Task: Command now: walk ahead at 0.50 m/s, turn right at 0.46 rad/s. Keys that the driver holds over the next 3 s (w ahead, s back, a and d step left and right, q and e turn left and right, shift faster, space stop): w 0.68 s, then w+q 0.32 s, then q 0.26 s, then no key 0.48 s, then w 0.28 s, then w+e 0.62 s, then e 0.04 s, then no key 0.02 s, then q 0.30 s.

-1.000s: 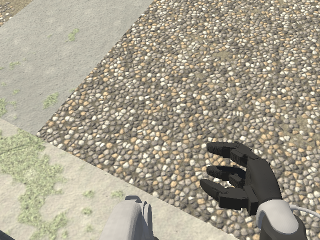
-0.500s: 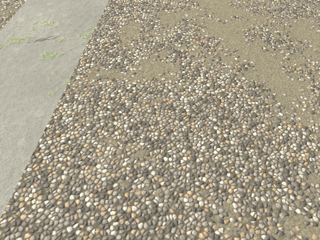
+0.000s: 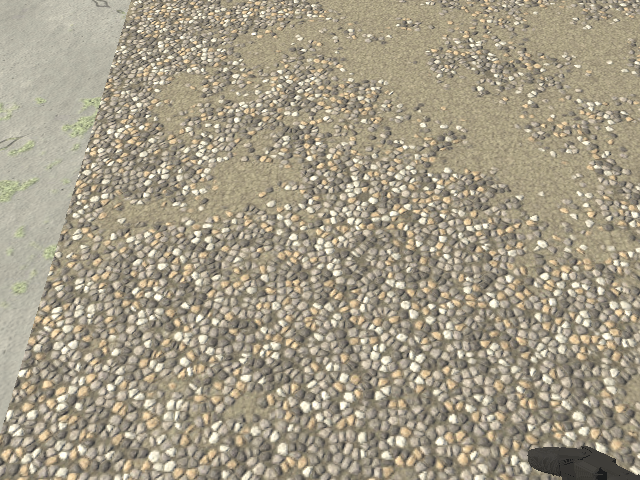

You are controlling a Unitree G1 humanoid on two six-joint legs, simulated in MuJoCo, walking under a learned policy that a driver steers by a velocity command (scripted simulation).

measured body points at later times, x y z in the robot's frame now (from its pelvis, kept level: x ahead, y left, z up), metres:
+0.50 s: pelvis +0.28 +0.03 +0.01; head +0.29 +0.04 +0.46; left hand +0.48 +0.24 -0.09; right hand +0.24 -0.22 -0.12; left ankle +0.23 +0.13 -0.74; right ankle +0.41 -0.12 -0.69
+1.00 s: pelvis +0.54 -0.03 +0.01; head +0.55 -0.03 +0.45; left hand +0.53 +0.23 -0.13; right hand +0.67 -0.27 -0.12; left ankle +0.68 +0.12 -0.68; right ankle +0.45 -0.10 -0.74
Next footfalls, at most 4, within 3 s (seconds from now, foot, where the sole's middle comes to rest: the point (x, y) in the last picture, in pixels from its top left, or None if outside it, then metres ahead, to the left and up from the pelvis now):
0.12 left None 0.27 0.12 -0.77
0.64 right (422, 476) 0.49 -0.11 -0.77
1.16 left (336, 341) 0.78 0.09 -0.77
1.70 right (416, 340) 0.80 -0.10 -0.77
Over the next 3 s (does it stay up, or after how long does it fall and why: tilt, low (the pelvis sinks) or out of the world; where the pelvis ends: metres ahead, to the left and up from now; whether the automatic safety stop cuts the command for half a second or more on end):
stays up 1.23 0.08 -0.01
